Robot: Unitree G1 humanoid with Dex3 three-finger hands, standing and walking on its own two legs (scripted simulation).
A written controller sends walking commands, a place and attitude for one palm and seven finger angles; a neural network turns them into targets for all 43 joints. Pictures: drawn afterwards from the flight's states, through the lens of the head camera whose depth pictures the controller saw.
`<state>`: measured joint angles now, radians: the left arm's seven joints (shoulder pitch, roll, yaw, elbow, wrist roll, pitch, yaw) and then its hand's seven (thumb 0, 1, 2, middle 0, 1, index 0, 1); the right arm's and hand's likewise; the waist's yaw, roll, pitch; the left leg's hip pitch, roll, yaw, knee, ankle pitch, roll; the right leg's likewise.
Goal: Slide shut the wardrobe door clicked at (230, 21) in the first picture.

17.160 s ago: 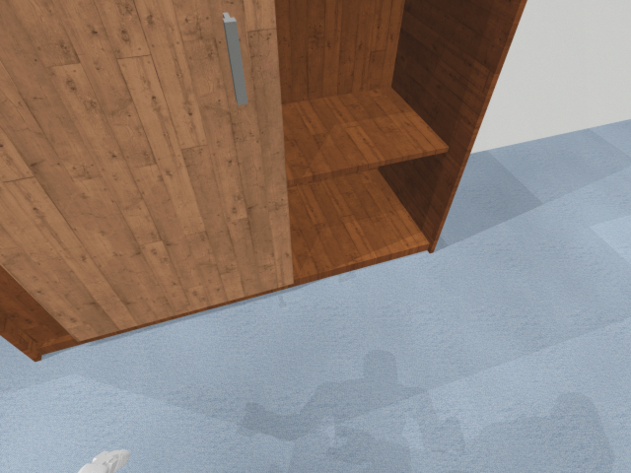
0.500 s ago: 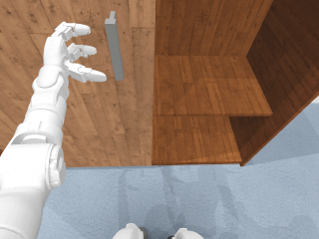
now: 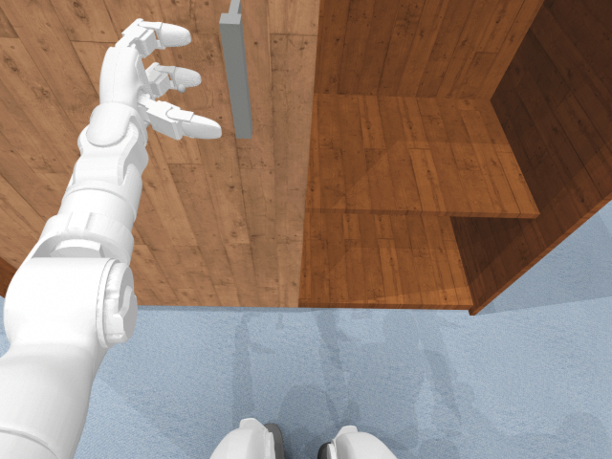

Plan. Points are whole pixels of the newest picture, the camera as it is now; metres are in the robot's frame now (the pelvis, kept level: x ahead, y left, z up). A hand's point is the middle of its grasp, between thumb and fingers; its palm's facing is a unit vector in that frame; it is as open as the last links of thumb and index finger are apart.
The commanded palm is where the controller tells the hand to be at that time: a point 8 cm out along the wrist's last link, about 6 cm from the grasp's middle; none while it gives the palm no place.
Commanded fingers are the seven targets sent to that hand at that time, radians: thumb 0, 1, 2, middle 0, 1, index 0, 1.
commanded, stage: move the hooked fingers beside the handle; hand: left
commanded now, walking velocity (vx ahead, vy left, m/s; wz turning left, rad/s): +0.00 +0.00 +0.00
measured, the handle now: (240, 74) +0.56 +0.05 +0.18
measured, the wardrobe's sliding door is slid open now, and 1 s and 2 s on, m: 0.59 0.59 0.59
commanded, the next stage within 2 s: feel for the door with the fingertips in 1.12 s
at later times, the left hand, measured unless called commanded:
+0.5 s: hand (178, 88) +0.52 +0.12 +0.18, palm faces -0.07 -1.00 -0.02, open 13.5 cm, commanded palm +0.55 +0.18 +0.16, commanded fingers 0.00 -0.50 0.30 -0.30 -1.20 -0.30 -1.20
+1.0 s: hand (177, 89) +0.52 +0.13 +0.18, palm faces -0.10 -1.00 -0.02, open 13.6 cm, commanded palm +0.56 +0.18 +0.16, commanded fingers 0.00 -0.50 0.30 -0.30 -1.20 -0.30 -1.20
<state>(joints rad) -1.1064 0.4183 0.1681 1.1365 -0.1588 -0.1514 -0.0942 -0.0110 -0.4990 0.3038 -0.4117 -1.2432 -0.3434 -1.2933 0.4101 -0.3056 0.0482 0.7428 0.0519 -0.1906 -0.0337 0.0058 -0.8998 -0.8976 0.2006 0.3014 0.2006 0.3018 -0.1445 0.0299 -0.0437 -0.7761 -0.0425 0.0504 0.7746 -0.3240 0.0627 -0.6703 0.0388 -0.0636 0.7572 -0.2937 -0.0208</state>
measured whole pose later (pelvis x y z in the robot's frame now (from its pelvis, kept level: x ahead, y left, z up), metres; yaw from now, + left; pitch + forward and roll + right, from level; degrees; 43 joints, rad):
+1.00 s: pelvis -0.02 +0.02 -0.01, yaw +0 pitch +13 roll -3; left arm -1.22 0.48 0.24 1.24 -0.09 -0.14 -0.15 -0.01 -0.50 0.30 -0.42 -1.22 -0.38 -1.22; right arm 0.43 -0.32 0.06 0.70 0.04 -0.12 -0.02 0.00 -0.90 -0.90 0.20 0.30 0.20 0.30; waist -0.21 0.04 -0.03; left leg -0.88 -0.02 0.09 0.85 -0.36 0.08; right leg -0.78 0.06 -0.03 0.84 -0.35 0.00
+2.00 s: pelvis -0.03 +0.03 -0.02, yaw -3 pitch +12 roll -4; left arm -1.19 0.42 0.24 1.21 -0.08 -0.12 -0.01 -0.01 -0.50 0.30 -0.36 -1.25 -0.38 -1.24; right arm 0.44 -0.31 0.06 0.75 0.01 -0.15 -0.02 0.00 -0.90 -0.90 0.20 0.30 0.20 0.30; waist -0.22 0.07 -0.02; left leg -0.90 -0.01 0.09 0.90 -0.36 0.08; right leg -0.80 0.06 -0.02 0.88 -0.36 0.01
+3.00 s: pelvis +0.03 -0.02 +0.00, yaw +0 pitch +10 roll -3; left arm -0.98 0.36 0.18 1.11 -0.15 -0.18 -0.12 -0.01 -0.50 0.30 -0.46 -1.23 -0.46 -1.23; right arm 0.38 -0.29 0.04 0.71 0.06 -0.11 -0.02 0.01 -0.90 -0.90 0.20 0.30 0.20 0.30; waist -0.13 0.04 -0.07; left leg -0.73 -0.01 0.01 0.81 -0.30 0.06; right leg -0.60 0.09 -0.08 0.76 -0.34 -0.06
